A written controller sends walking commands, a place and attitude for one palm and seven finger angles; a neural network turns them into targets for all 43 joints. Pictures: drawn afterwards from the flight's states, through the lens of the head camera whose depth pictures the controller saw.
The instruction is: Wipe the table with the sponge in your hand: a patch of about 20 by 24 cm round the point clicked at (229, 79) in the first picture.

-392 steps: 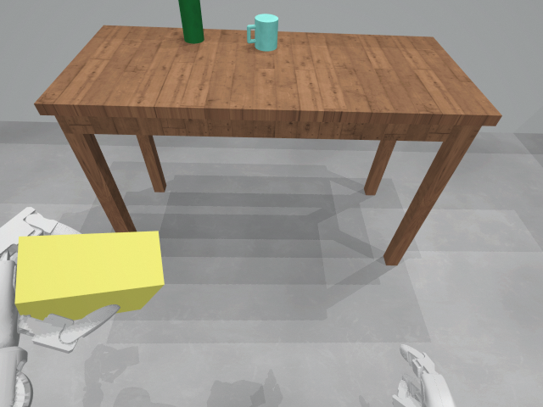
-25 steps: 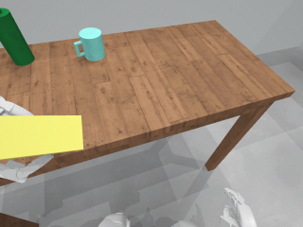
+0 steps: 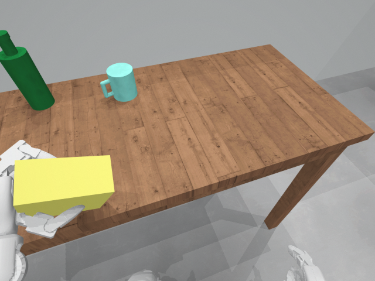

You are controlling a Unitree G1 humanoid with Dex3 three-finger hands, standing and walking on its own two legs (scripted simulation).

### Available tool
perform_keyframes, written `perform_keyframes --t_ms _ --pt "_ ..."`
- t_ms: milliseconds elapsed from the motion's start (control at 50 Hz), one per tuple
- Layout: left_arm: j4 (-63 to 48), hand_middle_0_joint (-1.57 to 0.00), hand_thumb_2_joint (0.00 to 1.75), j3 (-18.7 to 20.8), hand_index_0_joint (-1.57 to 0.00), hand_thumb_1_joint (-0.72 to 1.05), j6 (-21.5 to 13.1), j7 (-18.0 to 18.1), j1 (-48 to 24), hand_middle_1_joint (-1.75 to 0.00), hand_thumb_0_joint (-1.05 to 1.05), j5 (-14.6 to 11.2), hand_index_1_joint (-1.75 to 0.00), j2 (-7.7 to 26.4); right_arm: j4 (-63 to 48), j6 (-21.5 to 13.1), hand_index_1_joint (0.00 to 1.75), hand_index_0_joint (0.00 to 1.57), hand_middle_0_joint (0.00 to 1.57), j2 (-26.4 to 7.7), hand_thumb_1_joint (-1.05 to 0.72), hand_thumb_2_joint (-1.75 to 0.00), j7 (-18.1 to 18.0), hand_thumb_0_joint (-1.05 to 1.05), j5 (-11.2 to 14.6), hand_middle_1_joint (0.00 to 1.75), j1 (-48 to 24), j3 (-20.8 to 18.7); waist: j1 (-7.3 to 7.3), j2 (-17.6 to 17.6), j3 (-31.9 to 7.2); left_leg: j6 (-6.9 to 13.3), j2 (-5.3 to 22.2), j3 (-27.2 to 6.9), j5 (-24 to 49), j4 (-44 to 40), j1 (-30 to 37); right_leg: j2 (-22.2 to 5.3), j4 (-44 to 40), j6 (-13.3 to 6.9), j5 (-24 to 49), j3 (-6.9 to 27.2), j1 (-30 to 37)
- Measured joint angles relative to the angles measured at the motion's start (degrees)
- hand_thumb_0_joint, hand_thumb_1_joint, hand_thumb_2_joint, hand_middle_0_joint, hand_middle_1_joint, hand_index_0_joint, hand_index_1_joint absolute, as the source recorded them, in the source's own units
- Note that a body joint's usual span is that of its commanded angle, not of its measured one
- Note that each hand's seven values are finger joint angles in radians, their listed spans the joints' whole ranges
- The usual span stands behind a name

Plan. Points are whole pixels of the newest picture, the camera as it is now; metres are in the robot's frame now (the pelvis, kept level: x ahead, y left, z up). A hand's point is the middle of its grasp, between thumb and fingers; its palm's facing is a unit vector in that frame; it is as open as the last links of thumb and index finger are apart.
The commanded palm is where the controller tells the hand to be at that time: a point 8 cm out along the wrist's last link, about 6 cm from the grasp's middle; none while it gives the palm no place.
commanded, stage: come to a stop and stand still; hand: left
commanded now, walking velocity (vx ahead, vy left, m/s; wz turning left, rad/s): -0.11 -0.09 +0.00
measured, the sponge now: (79, 187) +0.23 +0.20 +0.14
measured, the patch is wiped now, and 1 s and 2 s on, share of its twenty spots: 0.00 0.00 0.00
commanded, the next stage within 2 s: look again from close up in 1.42 s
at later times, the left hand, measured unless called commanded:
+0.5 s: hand (6, 161) +0.24 +0.30 +0.19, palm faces +0.52 -0.77 -0.37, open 10.2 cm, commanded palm +0.15 +0.28 +0.18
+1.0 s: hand (10, 171) +0.24 +0.31 +0.16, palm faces +0.39 -0.85 -0.35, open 10.2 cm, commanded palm +0.18 +0.34 +0.18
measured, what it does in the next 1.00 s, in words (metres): steps on the spot: left foot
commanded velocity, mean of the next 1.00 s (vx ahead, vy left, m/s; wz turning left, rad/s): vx -0.01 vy -0.03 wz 0.00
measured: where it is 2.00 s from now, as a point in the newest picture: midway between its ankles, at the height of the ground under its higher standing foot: outside the picture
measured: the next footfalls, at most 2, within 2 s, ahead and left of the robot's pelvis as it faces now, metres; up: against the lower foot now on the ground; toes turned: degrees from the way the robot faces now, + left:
left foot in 0.04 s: +0.09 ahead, +0.13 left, +0.00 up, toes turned +1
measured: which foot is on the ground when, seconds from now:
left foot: up 0.00-0.02, down 0.04-1.00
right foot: down 0.00-1.00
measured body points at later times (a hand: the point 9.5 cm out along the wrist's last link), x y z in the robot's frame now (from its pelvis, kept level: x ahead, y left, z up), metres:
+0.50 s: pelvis -0.01 +0.01 +0.00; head +0.01 +0.01 +0.44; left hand +0.21 +0.34 +0.21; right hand +0.17 -0.21 -0.09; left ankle +0.05 +0.13 -0.74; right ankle +0.02 -0.07 -0.74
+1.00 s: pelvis +0.01 +0.07 +0.00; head +0.03 +0.08 +0.45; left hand +0.21 +0.35 +0.18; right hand +0.18 -0.15 -0.08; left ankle +0.05 +0.13 -0.74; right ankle +0.02 -0.07 -0.74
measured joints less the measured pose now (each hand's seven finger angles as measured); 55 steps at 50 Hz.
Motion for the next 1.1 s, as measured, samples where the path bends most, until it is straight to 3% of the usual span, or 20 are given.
perform_keyframes --t_ms 40,60,140,200,240,280,340,380,400,440,500,580,660,700,760,860,920,1000,1100 --pt "-4.1 -0.71 1.00 -0.8 -0.74 -0.50 -0.2 0.1 0.3 -1.36 -0.01 -0.2 -1.35 0.3 -1.2 -0.6 0.30 0.20 0.21 -0.5 -0.90 -0.90 -0.3 0.01 0.0 0.30 -0.3 -0.5 -0.29 0.4 0.7 0.4 -0.1 -0.2 4.8 -7.4 4.5 0.6 2.8 0.7 -1.8 0.0 -0.3" --pt "-6.1 -0.71 1.00 -0.7 -0.74 -0.50 -0.5 0.1 0.3 -1.36 -0.01 -0.4 -1.35 1.2 -1.9 -0.9 0.30 0.20 0.21 -0.5 -0.90 -0.90 -0.5 0.01 0.2 0.30 -0.6 -0.9 -0.55 0.7 0.7 -0.5 0.2 -0.7 2.7 -8.9 5.9 1.0 5.0 1.1 -3.1 0.1 -1.0" --pt "-7.8 -0.71 1.00 3.1 -0.74 -0.50 -1.5 0.3 -2.1 -1.36 -0.01 -0.5 -1.35 6.9 -2.7 -0.5 0.30 0.20 0.20 3.8 -0.90 -0.90 -0.4 0.01 0.3 0.30 -3.6 -0.8 -1.21 -3.1 1.8 -1.4 -1.3 0.2 1.0 -7.3 5.7 2.0 13.5 1.6 -9.3 4.6 -4.8" --pt "-6.9 -0.72 1.00 6.0 -0.74 -0.50 -0.9 0.2 -1.8 -1.36 -0.01 -0.9 -1.35 8.6 -4.0 -0.7 0.30 0.20 0.20 5.7 -0.90 -0.90 0.5 0.01 0.2 0.30 -4.1 0.9 -1.83 -2.5 1.0 -1.7 -0.9 -0.4 2.2 -8.5 5.3 3.5 8.1 1.7 -6.2 3.9 -4.5" --pt "-6.0 -0.72 1.00 6.6 -0.74 -0.50 -0.4 -0.1 -0.7 -1.35 -0.01 -1.3 -1.35 7.9 -4.7 -0.8 0.30 0.20 0.20 6.0 -0.90 -0.90 1.1 0.01 0.5 0.30 -4.0 2.0 -2.00 -0.5 0.5 -2.0 0.0 -1.2 2.2 -8.2 4.9 4.6 3.4 0.4 0.4 2.9 -3.1" --pt "-5.1 -0.72 1.00 5.5 -0.74 -0.50 0.4 -0.4 0.9 -1.35 -0.01 -1.4 -1.35 6.1 -4.5 -0.6 0.30 0.20 0.21 5.7 -0.90 -0.90 1.4 0.01 0.9 0.30 -3.4 2.7 -1.99 2.3 -0.2 -2.2 1.3 -2.5 2.1 -8.3 4.9 6.2 0.0 -1.1 2.4 1.6 -1.3" --pt "-5.0 -0.72 1.00 3.1 -0.74 -0.50 2.2 -0.9 4.2 -1.35 -0.01 -2.0 -1.35 3.3 -3.7 0.0 0.30 0.20 0.21 5.3 -0.90 -0.90 1.5 0.01 1.0 0.30 -1.9 3.2 -0.57 3.4 -2.3 -1.5 0.9 -3.6 -2.2 -6.7 4.3 6.7 -2.5 -1.9 2.9 1.9 -0.8" --pt "-1.4 -0.72 1.00 3.3 -0.74 -0.50 2.3 -4.1 -2.1 -1.35 -0.01 -0.1 -1.35 6.2 -2.3 -1.3 0.30 0.20 0.21 4.9 -0.90 -0.90 0.6 0.01 0.7 0.30 -0.7 2.1 2.96 3.0 -1.3 -1.3 0.4 -2.7 0.2 -6.4 5.0 7.0 -3.7 -2.0 3.7 2.2 -0.1" --pt "1.3 -0.72 1.00 4.0 -0.74 -0.50 2.1 -4.5 -6.5 -1.35 -0.01 -0.1 -1.35 7.9 -1.6 -1.2 0.30 0.20 0.21 4.3 -0.90 -0.90 0.5 0.01 0.9 0.30 -0.9 2.0 3.98 3.0 -0.5 -1.0 0.0 -2.7 2.4 -8.3 6.0 7.2 -3.6 -2.0 4.0 2.0 -0.1" --pt "6.8 -0.72 1.00 6.0 -0.74 -0.50 1.8 -3.9 -14.2 -1.35 -0.01 -0.6 -1.35 9.3 -0.5 -1.0 0.30 0.20 0.21 3.2 -0.90 -0.90 0.8 0.01 1.2 0.30 -2.3 1.7 4.62 2.9 1.4 -0.7 -0.1 -2.5 1.6 -10.2 7.1 7.1 -2.4 -2.0 4.0 2.0 -0.8" --pt "9.7 -0.72 1.00 7.5 -0.74 -0.50 3.0 -2.7 -17.2 -1.35 -0.01 -1.8 -1.35 6.5 -1.5 -0.3 0.30 0.20 0.21 1.6 -0.90 -0.90 2.1 0.01 2.2 0.30 -4.0 1.0 3.73 2.9 3.1 -0.6 -0.4 -0.9 2.8 -10.7 7.6 6.6 -2.0 -0.7 4.6 3.5 -1.2" --pt "2.3 -0.72 1.00 2.1 -0.74 -0.50 3.5 -3.2 -7.4 -1.35 -0.01 -1.3 -1.35 0.5 -4.6 -0.1 0.30 0.20 0.21 0.5 -0.90 -0.90 2.9 0.01 2.5 0.30 -4.0 0.2 -0.25 3.5 2.4 0.5 -0.8 -0.4 0.5 -9.4 6.9 6.5 -3.2 -0.3 5.4 4.5 -1.1" --pt "-4.9 -0.72 1.00 -2.1 -0.74 -0.50 2.3 -4.7 2.8 -1.35 -0.01 -1.0 -1.35 1.4 -6.1 0.1 0.30 0.20 0.21 1.6 -0.90 -0.90 1.6 0.01 1.8 0.30 -2.5 0.6 -2.33 0.7 1.1 0.6 -2.3 -1.7 -1.7 -8.5 6.1 6.4 -3.3 -0.2 5.5 5.4 -1.7" --pt "-6.2 -0.72 1.00 -1.2 -0.74 -0.50 1.6 -4.3 4.5 -1.35 -0.01 -1.1 -1.35 3.8 -6.1 0.1 0.30 0.20 0.21 1.9 -0.90 -0.90 0.8 0.01 1.5 0.30 -1.6 0.8 -2.38 -0.3 1.1 1.1 -2.3 -1.9 2.5 -9.3 6.4 6.5 -2.8 0.2 5.2 5.5 -1.7" --pt "-4.5 -0.72 1.00 2.0 -0.74 -0.50 1.1 -3.2 2.4 -1.35 -0.01 -1.0 -1.35 6.4 -5.6 0.1 0.30 0.20 0.20 2.2 -0.90 -0.90 0.2 0.01 1.6 0.30 0.1 0.6 -1.36 -1.0 1.1 2.0 -2.9 -2.1 1.5 -9.0 6.6 5.9 -2.9 0.8 4.7 5.4 -1.2" --pt "-0.9 -0.72 1.00 6.8 -0.74 -0.50 0.7 -1.8 -3.4 -1.35 -0.01 -0.5 -1.35 5.8 -4.0 -1.4 0.30 0.20 0.20 2.1 -0.90 -0.90 0.8 0.01 1.7 0.30 1.0 1.1 0.27 1.2 0.9 3.1 -3.7 -2.6 0.7 -9.0 6.7 5.2 -5.0 1.9 5.5 4.8 0.2" --pt "-1.3 -0.71 1.00 5.8 -0.74 -0.50 0.4 -1.5 -3.8 -1.35 -0.01 -0.4 -1.35 3.3 -3.1 -2.1 0.30 0.20 0.20 2.7 -0.90 -0.90 1.6 0.01 1.7 0.30 0.7 1.8 0.92 2.0 0.2 3.5 -4.2 -2.3 0.7 -9.9 7.3 4.8 -6.3 2.5 5.7 5.1 0.9" --pt "-1.5 -0.71 1.00 1.7 -0.74 -0.50 0.3 -2.1 -2.5 -1.35 -0.01 0.5 -1.35 0.7 -3.0 -2.5 0.30 0.20 0.21 4.1 -0.90 -0.90 2.1 0.01 1.5 0.30 -0.5 2.7 1.16 1.8 -0.7 4.1 -5.1 -1.5 0.9 -11.6 8.4 3.8 -6.3 2.9 5.2 5.9 0.9" --pt "-0.4 -0.71 1.01 0.2 -0.74 -0.50 1.0 -2.9 -2.0 -1.35 -0.01 0.9 -1.35 1.9 -3.9 -2.1 0.30 0.20 0.21 5.8 -0.90 -0.90 1.9 0.01 1.1 0.30 -2.4 3.7 0.49 0.9 -0.5 4.0 -5.5 -1.5 1.1 -13.1 9.2 3.4 -7.2 3.1 5.0 5.9 1.6"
